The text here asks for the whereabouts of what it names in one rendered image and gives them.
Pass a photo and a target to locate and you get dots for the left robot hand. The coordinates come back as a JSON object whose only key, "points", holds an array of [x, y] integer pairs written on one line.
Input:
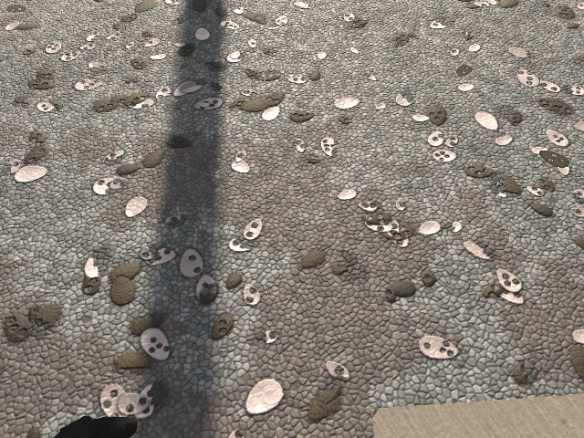
{"points": [[112, 427]]}

